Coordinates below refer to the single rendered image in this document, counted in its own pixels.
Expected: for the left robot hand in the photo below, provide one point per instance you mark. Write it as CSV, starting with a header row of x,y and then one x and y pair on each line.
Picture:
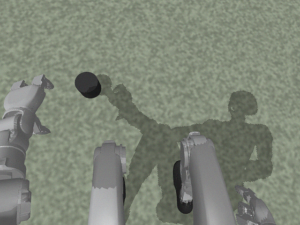
x,y
29,97

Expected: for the tin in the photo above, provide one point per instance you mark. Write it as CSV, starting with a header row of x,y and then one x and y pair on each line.
x,y
88,85

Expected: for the right robot foot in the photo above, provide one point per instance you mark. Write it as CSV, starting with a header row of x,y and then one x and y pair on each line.
x,y
184,208

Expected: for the right robot hand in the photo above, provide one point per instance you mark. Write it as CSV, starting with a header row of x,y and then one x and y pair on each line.
x,y
257,213

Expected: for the left robot arm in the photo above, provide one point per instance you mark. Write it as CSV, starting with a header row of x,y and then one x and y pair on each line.
x,y
16,128

